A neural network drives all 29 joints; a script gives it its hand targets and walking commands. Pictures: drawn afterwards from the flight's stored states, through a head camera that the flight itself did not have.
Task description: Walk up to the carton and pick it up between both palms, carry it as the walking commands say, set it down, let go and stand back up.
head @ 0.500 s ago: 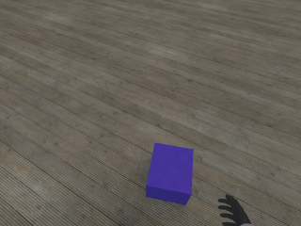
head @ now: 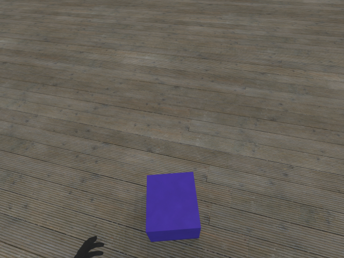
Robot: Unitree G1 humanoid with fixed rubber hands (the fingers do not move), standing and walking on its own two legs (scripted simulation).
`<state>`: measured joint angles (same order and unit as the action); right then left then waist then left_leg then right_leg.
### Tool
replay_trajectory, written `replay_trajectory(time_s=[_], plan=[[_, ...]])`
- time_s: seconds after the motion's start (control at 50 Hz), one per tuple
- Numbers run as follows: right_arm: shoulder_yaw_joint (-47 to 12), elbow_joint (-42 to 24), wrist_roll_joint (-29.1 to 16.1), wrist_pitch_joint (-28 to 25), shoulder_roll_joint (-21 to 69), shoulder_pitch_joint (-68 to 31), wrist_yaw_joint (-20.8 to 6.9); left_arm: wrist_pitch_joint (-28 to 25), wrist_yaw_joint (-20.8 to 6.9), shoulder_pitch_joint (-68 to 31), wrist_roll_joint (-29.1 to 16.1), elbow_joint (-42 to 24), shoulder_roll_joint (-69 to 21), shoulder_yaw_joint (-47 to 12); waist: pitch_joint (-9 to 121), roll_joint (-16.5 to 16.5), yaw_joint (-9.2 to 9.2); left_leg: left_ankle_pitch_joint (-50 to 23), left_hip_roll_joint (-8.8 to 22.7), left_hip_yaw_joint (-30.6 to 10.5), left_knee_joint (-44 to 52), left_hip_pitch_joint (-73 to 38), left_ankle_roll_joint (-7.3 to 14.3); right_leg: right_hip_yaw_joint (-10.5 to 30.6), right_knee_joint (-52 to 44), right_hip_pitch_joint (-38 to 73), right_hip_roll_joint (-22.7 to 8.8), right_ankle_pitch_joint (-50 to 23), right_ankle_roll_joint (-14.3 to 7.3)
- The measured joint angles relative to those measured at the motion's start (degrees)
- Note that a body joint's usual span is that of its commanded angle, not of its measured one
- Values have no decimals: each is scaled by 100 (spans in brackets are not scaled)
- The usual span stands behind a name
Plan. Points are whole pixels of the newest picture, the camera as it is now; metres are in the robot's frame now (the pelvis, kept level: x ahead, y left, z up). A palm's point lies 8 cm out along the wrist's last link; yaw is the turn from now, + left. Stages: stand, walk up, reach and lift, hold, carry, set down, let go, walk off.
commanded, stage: walk up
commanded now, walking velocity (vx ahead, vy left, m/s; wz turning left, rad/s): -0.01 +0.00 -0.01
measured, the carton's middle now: (172, 206) +0.48 +0.02 -0.67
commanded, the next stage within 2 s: none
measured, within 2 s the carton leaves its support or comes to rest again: neither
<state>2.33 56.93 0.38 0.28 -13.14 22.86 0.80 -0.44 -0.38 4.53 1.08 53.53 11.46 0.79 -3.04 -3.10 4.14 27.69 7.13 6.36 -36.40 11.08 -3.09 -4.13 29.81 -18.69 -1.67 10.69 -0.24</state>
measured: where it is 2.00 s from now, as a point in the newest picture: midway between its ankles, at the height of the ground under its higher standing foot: outside the picture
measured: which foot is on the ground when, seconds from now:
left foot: up 0.00-0.30, down 0.32-1.00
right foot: down 0.00-0.32, up 0.34-0.52, down 0.54-1.00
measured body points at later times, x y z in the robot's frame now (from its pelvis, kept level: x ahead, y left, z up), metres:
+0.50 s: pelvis -0.04 +0.00 +0.01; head -0.05 +0.01 +0.46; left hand -0.03 +0.26 -0.14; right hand +0.00 -0.23 -0.13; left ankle -0.04 +0.10 -0.73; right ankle -0.03 -0.13 -0.71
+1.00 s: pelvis -0.07 -0.03 +0.01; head -0.08 -0.03 +0.46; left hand -0.08 +0.20 -0.15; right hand -0.07 -0.26 -0.15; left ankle -0.04 +0.10 -0.73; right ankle -0.05 -0.14 -0.73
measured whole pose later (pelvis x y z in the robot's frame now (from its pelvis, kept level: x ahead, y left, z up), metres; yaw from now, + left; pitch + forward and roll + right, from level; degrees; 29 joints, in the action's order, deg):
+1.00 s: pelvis -0.07 -0.03 +0.01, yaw +1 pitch -2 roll +0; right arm 1.4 63.7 0.8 0.5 -9.6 17.0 1.2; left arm -0.3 2.0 17.2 -0.1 64.7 9.2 0.0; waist -0.4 -0.4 0.5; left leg 8.9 2.4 4.0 -22.7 11.6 -0.8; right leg -2.0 23.6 -10.6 -0.1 11.0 -0.7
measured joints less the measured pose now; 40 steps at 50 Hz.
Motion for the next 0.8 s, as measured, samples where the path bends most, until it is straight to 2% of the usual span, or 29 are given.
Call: replay_trajectory(time_s=[0.08, 0.2, 0.26, 0.32, 0.34, 0.4, 0.48, 0.56, 0.62, 0.8], plan=[[-14, -1, -14, 217, 149, -267, 31, -19, 111, 34, -33, 96, -160, -158, -31, -48, -124, 217, -277, -359, -707, 362, 114, -67, -131, 146, -2, -88, -138], [73, -127, 48, 298, 198, -612, 108, 43, 238, 182, -49, 182, -81, -152, -51, 120, -293, 296, -460, -429, -1340, 806, 64, -199, -219, 83, 14, -238, -222], [102, -148, 47, 306, 157, -703, 129, 114, 239, 294, -14, 268, 7, -107, -7, 188, -384, 91, -474, -406, -917, 698, 105, -263, -147, -41, 34, -272, -212], [85, -120, 68, 248, 163, -682, 117, 207, 218, 447, -27, 376, 126, -45, 95, 302, -406, -752, -509, -348, 193, 304, 274, -319, -26, -166, 32, -276, -154], [63, -86, 91, 217, 208, -655, 102, 238, 205, 518, -59, 426, 173, -16, 114, 419, -413, -953, -570, -310, 304, 250, 357, -272, 6, -162, -16, -182, -107], [-15, -22, 108, 134, 252, -545, 70, 326, 115, 761, -82, 546, 188, 17, 259, 400, -391, -1176, -551, -306, 672, 100, 457, -31, 320, -140, 88, 446, 2], [-115, 75, 45, -11, 283, -631, 91, 295, 67, 954, -47, 725, 154, 45, 359, 310, -435, -1477, -590, -282, 1171, -44, 483, 216, 587, 178, 57, 548, 18], [-116, 97, 8, -82, 348, -873, 84, 175, 177, 1102, -85, 859, 122, 14, 322, 397, -472, -1526, -731, -144, 1182, 5, 476, 309, -543, 917, -107, 311, 100], [-81, 141, -38, -121, 317, -990, 54, 83, 222, 1117, -81, 966, -38, -27, 204, 232, -401, -1635, -677, -183, 1293, -54, 443, 263, -695, 994, -52, 207, 178], [-54, 478, 15, -17, 308, -877, 46, -8, 248, 1166, -89, 1119, -247, -90, 156, 202, -415, -1820, -592, -221, 1436, -119, 329, 228, -678, 985, 38, 89, 59]])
